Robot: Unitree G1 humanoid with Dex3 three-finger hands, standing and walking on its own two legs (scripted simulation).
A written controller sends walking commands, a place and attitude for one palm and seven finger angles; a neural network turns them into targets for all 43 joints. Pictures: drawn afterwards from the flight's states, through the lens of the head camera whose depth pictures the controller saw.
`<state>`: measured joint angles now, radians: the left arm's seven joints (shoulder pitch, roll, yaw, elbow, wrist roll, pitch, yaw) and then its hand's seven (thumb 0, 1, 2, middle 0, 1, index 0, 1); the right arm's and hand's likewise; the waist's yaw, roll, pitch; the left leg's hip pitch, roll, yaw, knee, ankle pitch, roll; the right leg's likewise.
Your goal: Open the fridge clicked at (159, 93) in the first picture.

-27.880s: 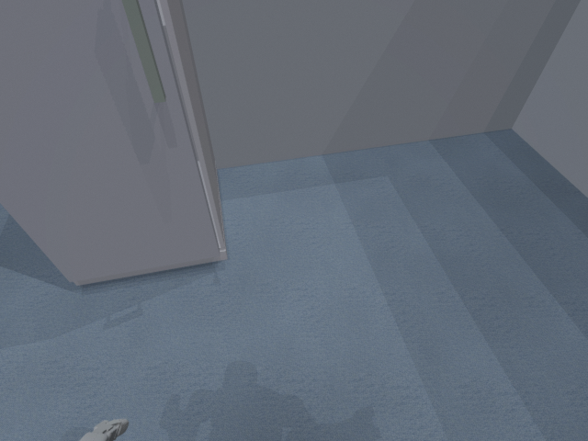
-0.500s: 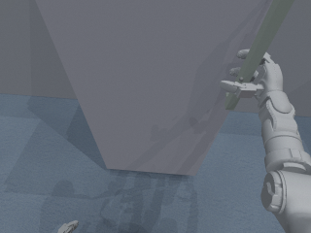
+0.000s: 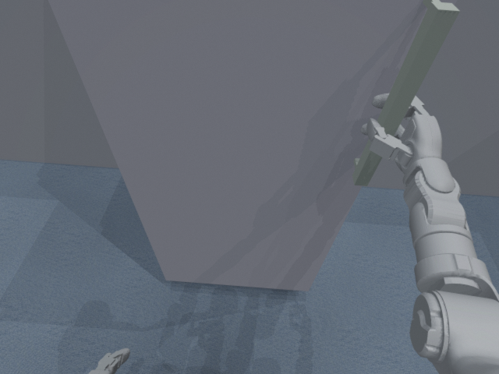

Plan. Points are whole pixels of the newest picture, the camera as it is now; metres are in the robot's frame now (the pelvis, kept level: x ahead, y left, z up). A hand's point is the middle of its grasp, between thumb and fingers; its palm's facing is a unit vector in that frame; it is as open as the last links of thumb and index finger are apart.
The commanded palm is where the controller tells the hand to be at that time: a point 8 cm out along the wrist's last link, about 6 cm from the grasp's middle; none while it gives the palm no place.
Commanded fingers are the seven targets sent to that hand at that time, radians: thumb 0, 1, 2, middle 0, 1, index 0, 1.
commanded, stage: grip the handle and tug to test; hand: right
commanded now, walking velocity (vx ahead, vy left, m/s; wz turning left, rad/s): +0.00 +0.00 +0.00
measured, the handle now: (388, 107) +0.51 -0.16 +0.19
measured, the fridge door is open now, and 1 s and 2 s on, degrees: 0 3 34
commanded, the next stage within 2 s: pull the door a little, standing still in 0.56 s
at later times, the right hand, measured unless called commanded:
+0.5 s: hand (376, 139) +0.45 -0.14 +0.17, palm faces -0.01 +1.00 +0.00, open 6.1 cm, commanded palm +0.40 -0.19 +0.17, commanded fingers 0.00 -0.90 -0.90 0.45 1.40 0.45 1.40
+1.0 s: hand (379, 150) +0.42 -0.14 +0.17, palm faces -0.03 +1.00 +0.00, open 6.2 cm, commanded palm +0.37 -0.19 +0.17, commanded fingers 0.00 -0.90 -0.90 0.45 1.40 0.45 1.40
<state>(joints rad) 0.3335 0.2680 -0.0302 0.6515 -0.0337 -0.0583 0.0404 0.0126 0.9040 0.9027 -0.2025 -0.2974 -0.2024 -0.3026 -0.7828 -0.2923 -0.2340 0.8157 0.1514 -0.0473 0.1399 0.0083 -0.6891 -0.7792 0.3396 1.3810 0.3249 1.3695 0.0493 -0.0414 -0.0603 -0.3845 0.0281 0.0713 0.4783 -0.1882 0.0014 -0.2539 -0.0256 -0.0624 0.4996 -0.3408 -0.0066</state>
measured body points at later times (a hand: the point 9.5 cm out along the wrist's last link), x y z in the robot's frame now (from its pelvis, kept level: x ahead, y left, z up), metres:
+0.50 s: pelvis +0.01 +0.00 +0.00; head +0.03 +0.01 +0.45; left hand +0.12 +0.25 -0.11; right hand +0.44 -0.20 +0.17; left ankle +0.03 +0.12 -0.74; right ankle -0.06 -0.11 -0.74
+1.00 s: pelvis +0.02 +0.00 +0.01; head +0.02 +0.02 +0.45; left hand +0.17 +0.24 -0.09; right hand +0.42 -0.20 +0.17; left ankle +0.03 +0.12 -0.74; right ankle -0.06 -0.11 -0.73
